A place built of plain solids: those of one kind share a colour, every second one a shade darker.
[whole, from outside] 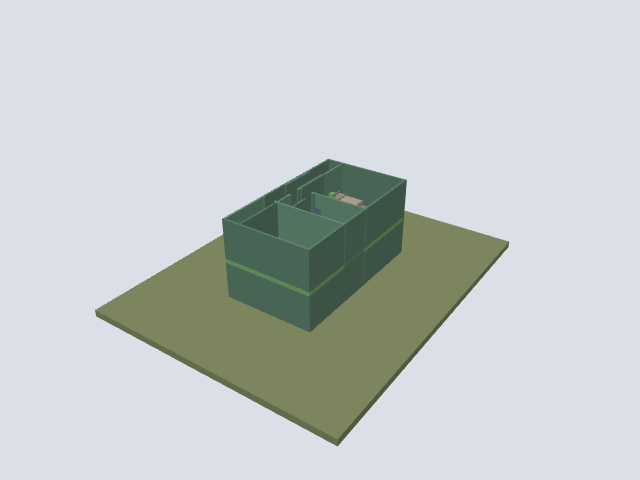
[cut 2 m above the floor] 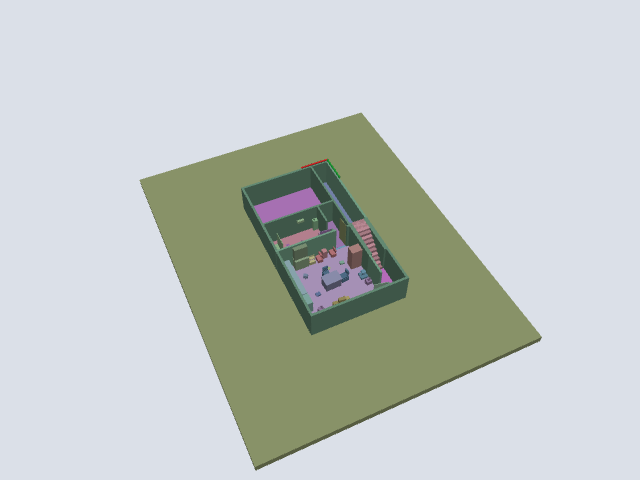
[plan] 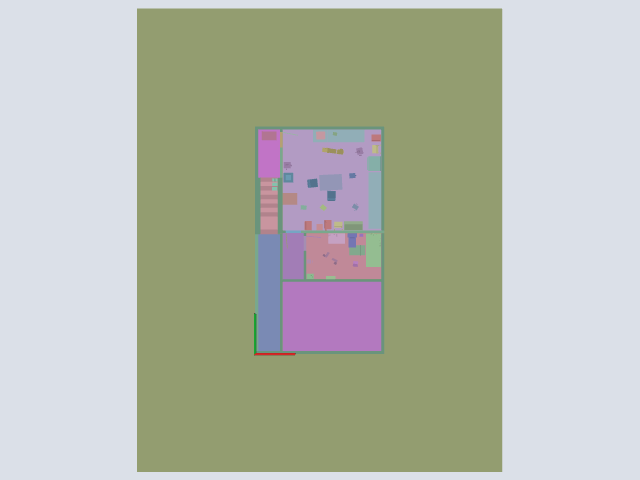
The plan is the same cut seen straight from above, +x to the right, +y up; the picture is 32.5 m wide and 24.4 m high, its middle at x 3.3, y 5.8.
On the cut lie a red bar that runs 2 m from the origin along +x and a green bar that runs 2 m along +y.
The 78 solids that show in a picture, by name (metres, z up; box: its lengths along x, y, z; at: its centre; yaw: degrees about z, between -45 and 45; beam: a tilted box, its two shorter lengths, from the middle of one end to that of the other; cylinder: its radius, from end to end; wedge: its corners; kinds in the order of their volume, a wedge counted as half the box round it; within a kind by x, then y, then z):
{
 "under_1": {"box": [18.57, 23.57, 0.5], "at": [3.29, 5.79, -0.33]},
 "wall_1": {"box": [0.16, 3.57, 2.86], "at": [0.08, 1.95, 4.3]},
 "wall_2": {"box": [0.16, 5.93, 2.87], "at": [0.08, 3.12, 1.14]},
 "wall_3": {"box": [0.16, 2.23, 2.86], "at": [0.08, 4.97, 4.3]},
 "wall_4": {"box": [0.16, 2.45, 6.03], "at": [0.08, 10.19, 2.71]},
 "wall_5": {"box": [0.28, 2.87, 6.03], "at": [0.14, 7.53, 2.71]},
 "wall_6": {"box": [0.25, 2.68, 6.03], "at": [1.28, 7.62, 2.71]},
 "wall_7": {"box": [0.13, 3.52, 6.03], "at": [1.33, 1.92, 2.71]},
 "wall_8": {"box": [0.13, 1.34, 2.86], "at": [1.33, 4.53, 4.3]},
 "wall_9": {"box": [0.13, 2.28, 2.87], "at": [1.33, 4.95, 1.14]},
 "wall_10": {"box": [0.13, 1.53, 2.87], "at": [1.33, 9.73, 1.14]},
 "wall_11": {"box": [0.13, 2.45, 2.86], "at": [1.33, 10.19, 4.3]},
 "wall_12": {"box": [0.4, 0.13, 2.87], "at": [1.35, 6.21, 1.14]},
 "wall_13": {"box": [0.13, 1.44, 6.03], "at": [2.54, 4.53, 2.71]},
 "wall_14": {"box": [0.13, 0.15, 6.03], "at": [2.54, 6.08, 2.71]},
 "wall_15": {"box": [6.57, 0.16, 6.03], "at": [3.29, 0.08, 2.71]},
 "wall_16": {"box": [6.57, 0.16, 6.03], "at": [3.29, 11.49, 2.71]},
 "wall_17": {"box": [5.48, 0.08, 2.86], "at": [3.83, 3.77, 4.3]},
 "wall_18": {"box": [5.3, 0.05, 2.86], "at": [3.92, 3.71, 4.3]},
 "wall_19": {"box": [5.3, 0.13, 2.87], "at": [3.92, 3.75, 1.14]},
 "wall_20": {"box": [4.24, 0.13, 2.87], "at": [4.45, 6.21, 1.14]},
 "wall_21": {"box": [4.25, 0.13, 2.86], "at": [4.45, 6.21, 4.3]},
 "wall_22": {"box": [0.16, 3.52, 6.03], "at": [6.49, 1.92, 2.71]},
 "wall_23": {"box": [0.16, 2.34, 6.03], "at": [6.49, 4.98, 2.71]},
 "wall_24": {"box": [0.16, 5.13, 6.03], "at": [6.49, 8.85, 2.71]},
 "stair_1": {"box": [0.88, 0.24, 2.96], "at": [0.71, 6.21, 1.18]},
 "stair_2": {"box": [0.88, 0.46, 2.76], "at": [0.71, 6.32, 1.08]},
 "stair_3": {"box": [0.88, 0.68, 2.56], "at": [0.71, 6.43, 0.98]},
 "stair_4": {"box": [0.88, 0.91, 2.35], "at": [0.71, 6.54, 0.88]},
 "stair_5": {"box": [0.88, 1.13, 2.15], "at": [0.71, 6.65, 0.77]},
 "stair_6": {"box": [0.88, 1.35, 1.94], "at": [0.71, 6.76, 0.67]},
 "stair_7": {"box": [0.88, 1.57, 1.74], "at": [0.71, 6.87, 0.57]},
 "stair_8": {"box": [0.88, 1.79, 1.53], "at": [0.71, 6.98, 0.47]},
 "stair_9": {"box": [0.88, 2.01, 1.32], "at": [0.71, 7.1, 0.36]},
 "stair_10": {"box": [0.88, 2.23, 1.12], "at": [0.71, 7.21, 0.26]},
 "stair_11": {"box": [0.88, 2.45, 0.92], "at": [0.71, 7.32, 0.16]},
 "stair_12": {"box": [0.88, 2.67, 0.71], "at": [0.71, 7.43, 0.06]},
 "stair_13": {"box": [0.88, 2.89, 0.51], "at": [0.71, 7.54, -0.05]},
 "floor_kitchen_1": {"box": [5.01, 5.13, 0.5], "at": [3.9, 8.85, -0.25]},
 "floor_cantina_1": {"box": [5.01, 3.52, 0.5], "at": [3.9, 1.92, -0.25]},
 "floor_bathroom_lower_1": {"box": [3.81, 2.34, 0.5], "at": [4.5, 4.98, -0.25]},
 "floor_store_stair_1": {"box": [1.11, 5.93, 0.5], "at": [0.71, 3.12, -0.25]},
 "floor_lobby_1": {"box": [1.11, 2.45, 0.5], "at": [0.71, 10.19, -0.25]},
 "floor_passage_lower_1": {"box": [1.07, 2.34, 0.5], "at": [1.94, 4.98, -0.25]},
 "child_bed_1": {"box": [0.55, 0.96, 0.2], "at": [1.71, 10.51, 3.45]},
 "child_bed_2": {"box": [2.06, 1.06, 0.4], "at": [2.41, 10.51, 3.25]},
 "wall_band_1": {"box": [6.57, 0.16, 0.31], "at": [3.29, 0.08, 2.71]},
 "wall_band_2": {"box": [0.16, 3.52, 0.31], "at": [6.49, 1.92, 2.71]},
 "wall_band_3": {"box": [0.16, 5.13, 0.31], "at": [6.49, 8.85, 2.71]},
 "fridge_flat_1": {"box": [0.73, 0.6, 1.66], "at": [1.78, 7.89, 0.83]},
 "tall_cupboard_1": {"box": [0.92, 0.3, 0.99], "at": [5.0, 6.46, 1.38]},
 "tall_cupboard_2": {"box": [0.96, 0.47, 0.89], "at": [5.0, 6.53, 0.44]},
 "bathtub_1": {"box": [0.04, 1.01, 1.2], "at": [5.78, 4.95, 0.9]},
 "bathtub_2": {"box": [0.76, 1.7, 0.41], "at": [6.02, 5.28, 0.21]},
 "kitchen_table_1": {"box": [1.06, 0.71, 0.72], "at": [3.85, 8.73, 0.36], "yaw": 2.8},
 "kitchen_table_2": {"box": [1.15, 0.8, 0.028], "at": [3.85, 8.73, 0.74], "yaw": 2.8},
 "range_flat_1": {"box": [0.65, 0.76, 0.94], "at": [6.08, 9.68, 0.47]},
 "basin_vanity_1": {"box": [0.86, 0.53, 0.82], "at": [4.15, 5.88, 0.41]},
 "recycling_crate_1": {"box": [0.36, 0.48, 0.28], "at": [2.71, 6.53, 0.14]},
 "recycling_crate_2": {"box": [0.36, 0.48, 0.28], "at": [3.71, 6.58, 0.14]},
 "recycling_crate_3": {"box": [0.48, 0.36, 0.28], "at": [6.16, 10.99, 0.14]},
 "counter_run_1": {"box": [0.76, 0.64, 0.038], "at": [3.32, 11.09, 0.9]},
 "counter_run_2": {"box": [1.86, 0.64, 0.038], "at": [4.63, 11.09, 0.9]},
 "counter_run_3": {"box": [0.64, 2.88, 0.038], "at": [6.08, 7.81, 0.9]},
 "wire_rack_1": {"box": [0.36, 0.27, 0.92], "at": [2.8, 3.96, 0.46]},
 "wall_foot_1": {"box": [0.16, 2.34, 0.17], "at": [6.49, 4.98, 2.79]},
 "kitchen_bin_1": {"box": [0.31, 0.31, 0.65], "at": [3.28, 6.45, 0.33]},
 "leaf_kitchen_door_1": {"box": [0.8, 0.035, 2.02], "at": [1.79, 11.2, 1.01], "yaw": -11.0},
 "leaf_passage_lower_door_1": {"box": [0.035, 0.78, 2.02], "at": [1.61, 5.76, 1.01], "yaw": 5.0},
 "leaf_bathroom_door_1": {"box": [0.75, 0.035, 2.02], "at": [2.96, 5.89, 3.88], "yaw": -15.0},
 "floor_gap_kitchen_door_1": {"box": [0.13, 0.8, 0.5], "at": [1.33, 10.89, -0.25]},
 "microwave_1": {"box": [0.47, 0.4, 0.28], "at": [3.34, 11.11, 1.05], "yaw": 1.3},
 "round_stool_1": {"box": [0.5, 0.5, 0.14], "at": [1.69, 8.97, 0.07]},
 "bath_mat_1": {"box": [0.8, 0.51, 0.08], "at": [5.19, 5.28, -0.03]},
 "rug_1": {"box": [0.75, 0.45, 0.08], "at": [0.72, 11.09, -0.03], "yaw": -0.7},
 "chair_kitchen_1": {"box": [0.42, 0.41, 0.07], "at": [2.96, 8.69, 0.41], "yaw": 5.7},
 "chair_kitchen_2": {"box": [0.41, 0.42, 0.07], "at": [3.88, 8.07, 0.41], "yaw": -1.3},
 "wc_1": {"box": [0.38, 0.54, 0.09], "at": [4.94, 5.69, 0.4]}
}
